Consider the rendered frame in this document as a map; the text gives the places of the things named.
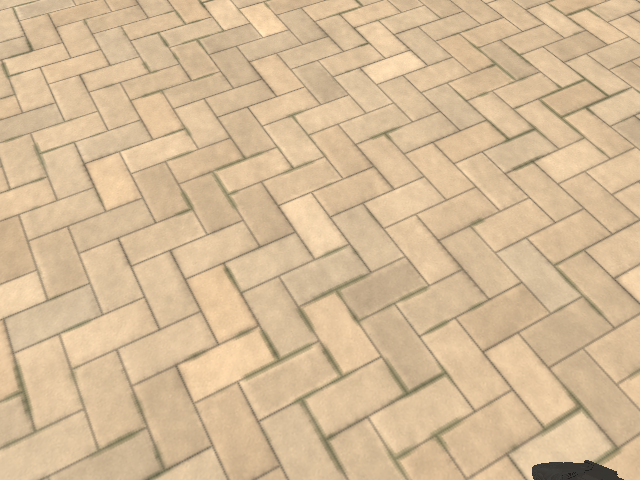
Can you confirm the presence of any robot right hand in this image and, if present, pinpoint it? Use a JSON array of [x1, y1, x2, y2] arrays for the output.
[[532, 460, 624, 480]]

